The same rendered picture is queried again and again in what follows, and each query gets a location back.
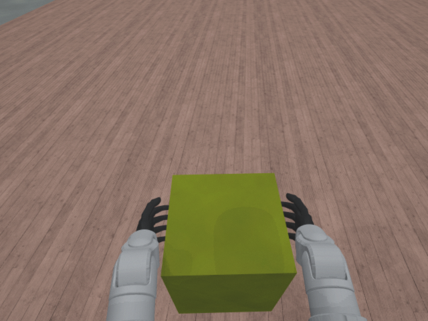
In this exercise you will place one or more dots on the right robot forearm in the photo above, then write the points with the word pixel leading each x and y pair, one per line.
pixel 327 279

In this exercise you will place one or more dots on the carton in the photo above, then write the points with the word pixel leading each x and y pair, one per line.
pixel 227 247

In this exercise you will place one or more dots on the right robot hand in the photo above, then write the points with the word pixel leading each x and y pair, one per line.
pixel 300 215

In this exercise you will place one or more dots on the left robot forearm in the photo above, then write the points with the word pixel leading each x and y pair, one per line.
pixel 134 279

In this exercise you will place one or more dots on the left robot hand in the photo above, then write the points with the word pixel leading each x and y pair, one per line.
pixel 148 220

